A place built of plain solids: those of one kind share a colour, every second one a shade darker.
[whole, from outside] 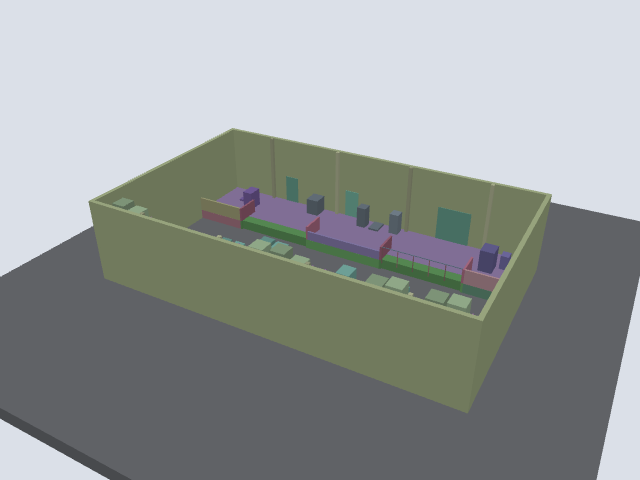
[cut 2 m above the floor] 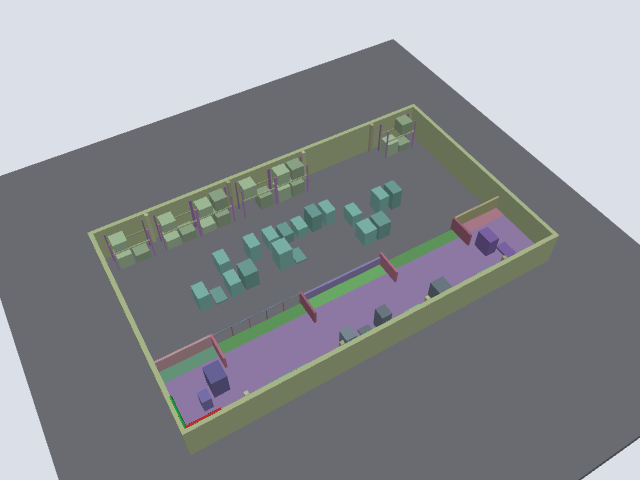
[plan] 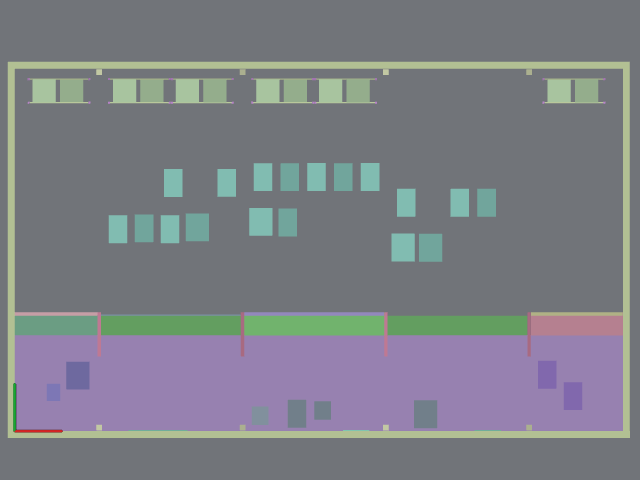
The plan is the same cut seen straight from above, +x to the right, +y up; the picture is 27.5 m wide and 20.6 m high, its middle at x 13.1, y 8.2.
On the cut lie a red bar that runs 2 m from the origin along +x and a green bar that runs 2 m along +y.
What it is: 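A goods hall 26.1 x 15.6 m, 6.2 m high, with one raised deck 0.75 m over the floor along its south wall; three loading bays of 6 m between partitions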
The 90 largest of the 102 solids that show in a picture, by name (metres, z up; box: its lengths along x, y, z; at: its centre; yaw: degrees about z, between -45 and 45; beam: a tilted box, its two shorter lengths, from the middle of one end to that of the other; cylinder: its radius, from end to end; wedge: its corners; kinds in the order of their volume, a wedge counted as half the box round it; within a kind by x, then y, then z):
{
 "wall_1": {"box": [0.3, 16.15, 6.2], "at": [-0.15, 7.78, 3.05]},
 "wall_2": {"box": [26.7, 0.3, 6.2], "at": [13.05, -0.15, 3.05]},
 "wall_3": {"box": [26.7, 0.3, 6.2], "at": [13.05, 15.7, 3.05]},
 "wall_4": {"box": [0.3, 16.15, 6.2], "at": [26.25, 7.78, 3.05]},
 "deck_inner_1": {"box": [26.1, 4.11, 0.8], "at": [13.05, 2.06, 0.35]},
 "rack_load_1": {"box": [1.0, 1.0, 1.12], "at": [1.26, 14.6, 0.56]},
 "rack_load_2": {"box": [1.0, 1.0, 0.74], "at": [1.26, 14.6, 2.12]},
 "rack_load_3": {"box": [1.0, 1.0, 1.19], "at": [1.26, 14.6, 5.45]},
 "rack_load_4": {"box": [1.0, 1.0, 0.68], "at": [2.44, 14.6, 0.34]},
 "rack_load_5": {"box": [1.0, 1.0, 1.09], "at": [2.44, 14.6, 5.4]},
 "rack_load_6": {"box": [1.0, 1.0, 0.82], "at": [4.71, 14.6, 0.41]},
 "rack_load_7": {"box": [1.0, 1.0, 0.74], "at": [4.71, 14.6, 2.12]},
 "rack_load_8": {"box": [1.0, 1.0, 1.14], "at": [4.71, 14.6, 5.42]},
 "rack_load_9": {"box": [1.0, 1.0, 0.82], "at": [5.89, 14.6, 0.41]},
 "rack_load_10": {"box": [1.0, 1.0, 0.94], "at": [5.89, 14.6, 5.32]},
 "rack_load_11": {"box": [1.0, 1.0, 0.69], "at": [7.41, 14.6, 0.35]},
 "rack_load_12": {"box": [1.0, 1.0, 0.78], "at": [7.41, 14.6, 2.14]},
 "rack_load_13": {"box": [1.0, 1.0, 1.12], "at": [8.59, 14.6, 0.56]},
 "rack_load_14": {"box": [1.0, 1.0, 1.24], "at": [8.59, 14.6, 2.37]},
 "rack_load_15": {"box": [1.0, 1.0, 1.04], "at": [10.86, 14.6, 2.27]},
 "rack_load_16": {"box": [1.0, 1.0, 0.69], "at": [10.86, 14.6, 5.2]},
 "rack_load_17": {"box": [1.0, 1.0, 1.24], "at": [12.04, 14.6, 0.62]},
 "rack_load_18": {"box": [1.0, 1.0, 1.14], "at": [12.04, 14.6, 5.42]},
 "rack_load_19": {"box": [1.0, 1.0, 1.24], "at": [13.56, 14.6, 0.62]},
 "rack_load_20": {"box": [1.0, 1.0, 1.19], "at": [13.56, 14.6, 2.35]},
 "rack_load_21": {"box": [1.0, 1.0, 0.99], "at": [13.56, 14.6, 5.35]},
 "rack_load_22": {"box": [1.0, 1.0, 1.12], "at": [14.74, 14.6, 0.56]},
 "rack_load_23": {"box": [1.0, 1.0, 1.14], "at": [14.74, 14.6, 2.32]},
 "rack_load_24": {"box": [1.0, 1.0, 1.24], "at": [23.36, 14.6, 0.62]},
 "rack_load_25": {"box": [1.0, 1.0, 0.84], "at": [23.36, 14.6, 5.27]},
 "rack_load_26": {"box": [1.0, 1.0, 0.68], "at": [24.54, 14.6, 0.34]},
 "rack_load_27": {"box": [1.0, 1.0, 1.09], "at": [24.54, 14.6, 2.3]},
 "rack_load_28": {"box": [1.0, 1.0, 1.14], "at": [24.54, 14.6, 5.42]},
 "below_1": {"box": [0.8, 1.2, 1.5], "at": [4.43, 8.66, 0.75]},
 "below_2": {"box": [0.8, 1.2, 0.14], "at": [5.55, 8.7, 0.07]},
 "below_3": {"box": [0.8, 1.2, 1.35], "at": [6.66, 8.66, 0.68]},
 "below_4": {"box": [0.8, 1.2, 1.24], "at": [6.8, 10.65, 0.62]},
 "below_5": {"box": [1.0, 1.2, 1.53], "at": [7.84, 8.74, 0.77]},
 "below_6": {"box": [0.8, 1.2, 1.54], "at": [9.1, 10.65, 0.77]},
 "below_7": {"box": [1.0, 1.2, 1.8], "at": [10.56, 8.98, 0.9]},
 "below_8": {"box": [0.8, 1.2, 1.14], "at": [10.65, 10.9, 0.57]},
 "below_9": {"box": [0.8, 1.2, 0.14], "at": [11.72, 8.95, 0.07]},
 "below_10": {"box": [0.8, 1.2, 0.89], "at": [11.8, 10.9, 0.45]},
 "below_11": {"box": [0.8, 1.2, 0.89], "at": [12.95, 10.9, 0.45]},
 "below_12": {"box": [0.8, 1.2, 1.54], "at": [14.1, 10.9, 0.77]},
 "below_13": {"box": [0.8, 1.2, 1.34], "at": [15.25, 10.9, 0.67]},
 "below_14": {"box": [1.0, 1.2, 1.35], "at": [16.67, 7.88, 0.68]},
 "below_15": {"box": [0.8, 1.2, 1.19], "at": [16.8, 9.8, 0.6]},
 "below_16": {"box": [1.0, 1.2, 1.45], "at": [17.85, 7.87, 0.72]},
 "below_17": {"box": [0.8, 1.2, 1.69], "at": [19.1, 9.8, 0.85]},
 "below_18": {"box": [0.8, 1.2, 1.69], "at": [20.25, 9.8, 0.85]},
 "strip_1": {"box": [6.0, 0.85, 0.8], "at": [6.7, 4.53, 0.35]},
 "strip_2": {"box": [6.0, 1.0, 0.8], "at": [12.85, 4.6, 0.35]},
 "strip_3": {"box": [6.0, 0.85, 0.8], "at": [19.0, 4.53, 0.35]},
 "back_1": {"box": [0.72, 0.8, 1.65], "at": [10.53, 0.66, 1.57]},
 "back_2": {"box": [0.8, 1.2, 0.14], "at": [12.11, 0.74, 0.82]},
 "back_3": {"box": [0.72, 0.8, 1.65], "at": [13.21, 0.88, 1.57]},
 "back_4": {"box": [1.0, 1.2, 1.3], "at": [17.63, 0.72, 1.4]},
 "strip_ende_1": {"box": [3.95, 1.0, 0.8], "at": [24.12, 4.6, 0.35]},
 "column_1": {"box": [0.25, 0.25, 6.15], "at": [3.62, 0.14, 3.08]},
 "column_2": {"box": [0.25, 0.25, 6.15], "at": [3.62, 15.4, 3.08]},
 "column_3": {"box": [0.25, 0.25, 6.15], "at": [9.78, 0.14, 3.08]},
 "column_4": {"box": [0.25, 0.25, 6.15], "at": [9.78, 15.4, 3.08]},
 "column_5": {"box": [0.25, 0.25, 6.15], "at": [15.93, 0.14, 3.08]},
 "column_6": {"box": [0.25, 0.25, 6.15], "at": [15.93, 15.4, 3.08]},
 "column_7": {"box": [0.25, 0.25, 6.15], "at": [22.07, 0.14, 3.08]},
 "column_8": {"box": [0.25, 0.25, 6.15], "at": [22.07, 15.4, 3.08]},
 "strip_endw_1": {"box": [3.55, 1.0, 0.8], "at": [1.77, 4.6, 0.35]},
 "endw_1": {"box": [0.58, 0.74, 1.07], "at": [1.66, 1.66, 1.28]},
 "endw_2": {"box": [1.0, 1.2, 1.65], "at": [2.71, 2.38, 1.57]},
 "ende_1": {"box": [0.8, 1.2, 1.45], "at": [22.85, 2.42, 1.48]},
 "ende_2": {"box": [0.8, 1.2, 0.14], "at": [23.96, 1.5, 0.82]},
 "screen_1": {"box": [0.15, 1.9, 1.1], "at": [3.62, 4.15, 1.3]},
 "screen_2": {"box": [0.15, 1.9, 1.1], "at": [9.78, 4.15, 1.3]},
 "screen_3": {"box": [0.15, 1.9, 1.1], "at": [15.93, 4.15, 1.3]},
 "screen_4": {"box": [0.15, 1.9, 1.1], "at": [22.07, 4.15, 1.3]},
 "end_face_ende_1": {"box": [3.95, 0.15, 1.1], "at": [24.12, 5.03, 1.3]},
 "guard_face_1": {"box": [6.0, 0.15, 0.7], "at": [12.85, 5.03, 1.1]},
 "door_back_1": {"box": [2.54, 0.05, 2.67], "at": [6.15, 0.03, 2.08]},
 "door_back_2": {"box": [1.14, 0.05, 2.22], "at": [14.65, 0.03, 1.86]},
 "door_back_3": {"box": [1.14, 0.05, 2.22], "at": [20.3, 0.03, 1.86]},
 "end_face_endw_1": {"box": [3.55, 0.15, 1.1], "at": [1.77, 5.03, 1.3]},
 "rack_1": {"box": [0.09, 0.09, 5.1], "at": [0.59, 14.1, 2.55]},
 "rack_2": {"box": [0.09, 0.09, 5.1], "at": [3.21, 14.1, 2.55]},
 "rack_3": {"box": [0.09, 0.09, 5.1], "at": [3.21, 15.11, 2.55]},
 "rack_4": {"box": [0.09, 0.09, 5.1], "at": [4.04, 14.1, 2.55]},
 "rack_5": {"box": [0.09, 0.09, 5.1], "at": [6.66, 14.1, 2.55]},
 "rack_6": {"box": [0.09, 0.09, 5.1], "at": [6.66, 15.11, 2.55]},
 "rack_7": {"box": [0.09, 0.09, 5.1], "at": [9.36, 14.1, 2.55]},
 "rack_8": {"box": [0.09, 0.09, 5.1], "at": [10.2, 14.1, 2.55]}
}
